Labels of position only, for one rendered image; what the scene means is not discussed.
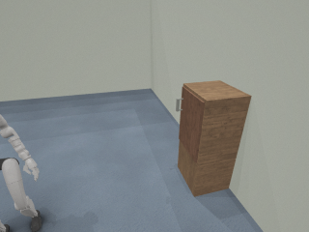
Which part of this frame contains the handle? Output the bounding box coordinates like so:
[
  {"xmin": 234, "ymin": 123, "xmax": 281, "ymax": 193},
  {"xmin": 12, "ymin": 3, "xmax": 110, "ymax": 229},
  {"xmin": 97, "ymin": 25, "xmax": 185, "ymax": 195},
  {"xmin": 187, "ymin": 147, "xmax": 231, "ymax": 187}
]
[{"xmin": 176, "ymin": 98, "xmax": 183, "ymax": 112}]

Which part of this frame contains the cupboard door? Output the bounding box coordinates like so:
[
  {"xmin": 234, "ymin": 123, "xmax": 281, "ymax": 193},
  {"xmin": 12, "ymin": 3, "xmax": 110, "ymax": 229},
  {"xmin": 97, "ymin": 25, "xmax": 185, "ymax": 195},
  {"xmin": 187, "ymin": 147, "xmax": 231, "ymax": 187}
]
[{"xmin": 179, "ymin": 86, "xmax": 205, "ymax": 163}]

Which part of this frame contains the robot left foot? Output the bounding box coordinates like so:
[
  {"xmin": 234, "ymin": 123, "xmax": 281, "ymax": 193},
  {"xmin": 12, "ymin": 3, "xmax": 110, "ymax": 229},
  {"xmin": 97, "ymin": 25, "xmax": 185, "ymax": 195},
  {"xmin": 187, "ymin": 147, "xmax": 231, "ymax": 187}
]
[{"xmin": 31, "ymin": 210, "xmax": 42, "ymax": 232}]

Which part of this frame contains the left robot forearm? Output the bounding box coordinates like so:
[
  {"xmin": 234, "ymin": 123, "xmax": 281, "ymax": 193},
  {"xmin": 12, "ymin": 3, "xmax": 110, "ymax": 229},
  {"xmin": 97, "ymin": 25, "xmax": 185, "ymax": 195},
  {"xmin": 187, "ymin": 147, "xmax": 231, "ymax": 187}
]
[{"xmin": 8, "ymin": 127, "xmax": 31, "ymax": 160}]

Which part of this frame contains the left robot upper arm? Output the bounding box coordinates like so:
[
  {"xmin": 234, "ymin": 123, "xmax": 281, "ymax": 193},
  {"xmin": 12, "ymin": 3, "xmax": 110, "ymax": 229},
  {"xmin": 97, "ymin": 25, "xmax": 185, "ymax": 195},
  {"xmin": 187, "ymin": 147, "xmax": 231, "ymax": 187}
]
[{"xmin": 0, "ymin": 114, "xmax": 14, "ymax": 138}]

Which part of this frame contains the robot left thigh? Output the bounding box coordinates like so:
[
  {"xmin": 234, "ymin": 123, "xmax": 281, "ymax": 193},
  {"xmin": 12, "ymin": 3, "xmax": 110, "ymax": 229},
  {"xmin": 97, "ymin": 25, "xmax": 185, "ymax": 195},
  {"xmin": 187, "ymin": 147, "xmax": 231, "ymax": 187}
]
[{"xmin": 0, "ymin": 158, "xmax": 27, "ymax": 211}]

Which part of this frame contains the robot left hand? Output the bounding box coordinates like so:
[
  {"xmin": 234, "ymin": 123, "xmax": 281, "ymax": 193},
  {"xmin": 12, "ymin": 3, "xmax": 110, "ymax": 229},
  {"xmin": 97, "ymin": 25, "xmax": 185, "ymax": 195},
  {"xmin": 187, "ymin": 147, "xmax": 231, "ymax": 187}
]
[{"xmin": 23, "ymin": 158, "xmax": 40, "ymax": 182}]

